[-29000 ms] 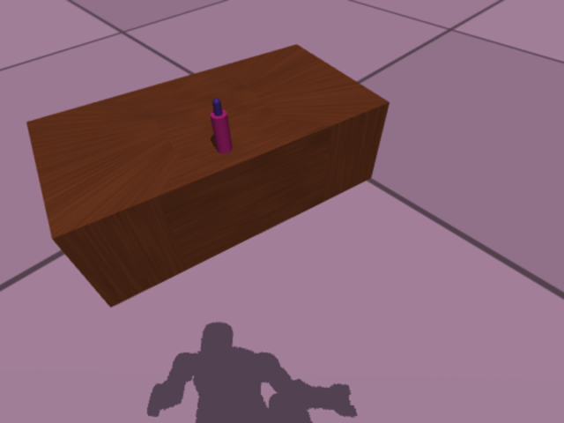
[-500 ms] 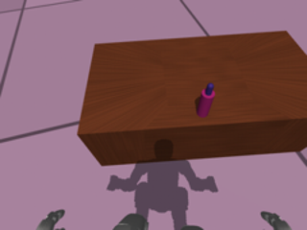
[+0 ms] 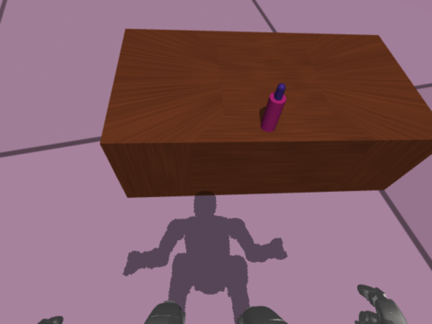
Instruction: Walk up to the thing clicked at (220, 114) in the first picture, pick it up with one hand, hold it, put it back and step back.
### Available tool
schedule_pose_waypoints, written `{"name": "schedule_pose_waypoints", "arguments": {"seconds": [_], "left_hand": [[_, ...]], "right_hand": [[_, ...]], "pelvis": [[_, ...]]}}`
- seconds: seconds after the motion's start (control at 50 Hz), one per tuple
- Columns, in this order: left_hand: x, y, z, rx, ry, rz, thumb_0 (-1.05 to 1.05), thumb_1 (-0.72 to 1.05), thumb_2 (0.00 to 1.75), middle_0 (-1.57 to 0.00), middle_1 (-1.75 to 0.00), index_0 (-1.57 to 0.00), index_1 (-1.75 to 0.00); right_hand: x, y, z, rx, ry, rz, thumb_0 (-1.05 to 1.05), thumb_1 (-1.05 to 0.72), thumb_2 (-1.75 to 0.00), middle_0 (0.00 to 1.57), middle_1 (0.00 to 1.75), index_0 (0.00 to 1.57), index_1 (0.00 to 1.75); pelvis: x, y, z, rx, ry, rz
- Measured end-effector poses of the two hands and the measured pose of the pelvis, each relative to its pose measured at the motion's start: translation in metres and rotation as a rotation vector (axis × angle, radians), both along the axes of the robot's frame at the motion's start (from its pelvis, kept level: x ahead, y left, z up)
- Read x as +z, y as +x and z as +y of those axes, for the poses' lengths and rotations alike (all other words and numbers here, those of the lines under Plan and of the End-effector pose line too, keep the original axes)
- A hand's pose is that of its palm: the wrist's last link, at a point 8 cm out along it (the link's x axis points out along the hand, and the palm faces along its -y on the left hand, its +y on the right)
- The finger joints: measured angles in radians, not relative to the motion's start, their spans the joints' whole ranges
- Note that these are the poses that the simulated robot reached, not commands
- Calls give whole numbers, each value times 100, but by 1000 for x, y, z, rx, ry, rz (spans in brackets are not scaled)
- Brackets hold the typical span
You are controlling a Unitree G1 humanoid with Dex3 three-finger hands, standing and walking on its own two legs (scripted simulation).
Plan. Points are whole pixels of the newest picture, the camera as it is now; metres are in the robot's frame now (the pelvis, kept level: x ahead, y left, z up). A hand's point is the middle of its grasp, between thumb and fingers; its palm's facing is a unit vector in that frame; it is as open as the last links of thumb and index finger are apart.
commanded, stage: step back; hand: right
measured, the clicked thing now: (274, 107) +0.79 -0.18 -0.21
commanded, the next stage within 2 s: stand in 2.00 s
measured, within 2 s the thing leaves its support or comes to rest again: neither
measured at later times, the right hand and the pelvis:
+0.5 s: hand out of the picture -0.07 -0.31 -0.16, palm faces -0.16 +0.90 -0.40, open 7.4 cm; pelvis -0.16 -0.05 -0.02, yaw +6 degrees
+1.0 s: hand out of the picture -0.17 -0.36 -0.16, palm faces -0.09 +0.94 -0.34, open 7.4 cm; pelvis -0.31 -0.11 +0.00, yaw +2 degrees
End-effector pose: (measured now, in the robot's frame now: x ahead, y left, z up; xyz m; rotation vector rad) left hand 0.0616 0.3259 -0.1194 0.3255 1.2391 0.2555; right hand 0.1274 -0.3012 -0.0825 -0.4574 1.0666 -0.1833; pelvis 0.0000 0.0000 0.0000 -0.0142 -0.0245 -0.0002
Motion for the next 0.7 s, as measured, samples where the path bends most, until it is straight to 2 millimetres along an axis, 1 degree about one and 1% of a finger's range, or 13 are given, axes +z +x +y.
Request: {"name": "schedule_pose_waypoints", "arguments": {"seconds": [0.04,0.1,0.14,0.16,0.22,0.28,0.36,0.42,0.48,0.54,0.6,0.66,0.7], "left_hand": [[-1,-15,-8,-13,13,16,1,91,90,-20,-30,-20,-29],[-1,-37,-25,-26,34,17,1,91,90,-20,-30,-20,-29],[6,-54,-40,-26,32,14,1,91,90,-20,-30,-20,-29],[10,-62,-46,-28,31,10,1,91,90,-20,-30,-20,-29],[25,-80,-57,-20,38,-4,1,91,90,-20,-30,-20,-30],[33,-85,-61,-14,54,-32,1,90,90,-20,-30,-21,-30],[35,-84,-62,-27,75,-112,1,90,90,-20,-30,-21,-30],[29,-88,-60,-24,73,-173,1,90,90,-20,-30,-21,-30],[15,-99,-57,-16,49,-209,0,90,90,-20,-30,-20,-30],[7,-120,-61,3,16,-196,0,90,90,-20,-30,-20,-30],[8,-148,-69,15,-11,-154,0,91,90,-20,-30,-20,-29],[8,-178,-75,29,-22,-125,0,91,90,-20,-30,-20,-30],[7,-200,-79,32,-16,-103,0,91,90,-20,-30,-20,-30]], "right_hand": [[-7,-8,-11,4,9,-21,0,-90,-90,21,30,20,30],[-23,-23,-32,-5,29,-45,0,-90,-90,21,30,20,30],[-31,-37,-43,-30,43,-41,0,-90,-90,21,30,20,30],[-33,-46,-45,-44,49,-32,0,-90,-90,21,30,20,30],[-33,-74,-50,-64,74,7,0,-90,-90,21,30,20,30],[-35,-105,-55,-65,78,46,0,-90,-90,21,30,20,30],[-40,-146,-58,-46,61,128,0,-90,-90,21,30,20,30],[-43,-170,-56,-15,45,175,0,-90,-90,21,30,20,30],[-43,-191,-52,5,28,187,0,-90,-90,21,30,20,30],[-36,-210,-48,16,28,180,0,-90,-90,21,30,20,30],[-23,-221,-51,22,18,150,0,-90,-90,21,30,20,30],[-13,-224,-58,29,10,108,1,-90,-90,21,30,20,30],[-10,-223,-64,40,9,75,0,-90,-90,21,30,20,30]], "pelvis": [[-5,-15,-9,-15,10,-3],[-15,-38,-24,-31,4,-16],[-15,-51,-30,-6,-23,-30],[-13,-56,-33,-5,-6,-27],[-3,-68,-40,-18,49,-16],[1,-82,-44,8,54,2],[-2,-106,-50,46,41,11],[-7,-128,-51,86,31,9],[-15,-151,-50,116,38,-4],[-13,-172,-51,101,49,-24],[-4,-187,-55,109,5,-23],[0,-204,-62,90,-5,-3],[1,-217,-68,79,-6,4]]}}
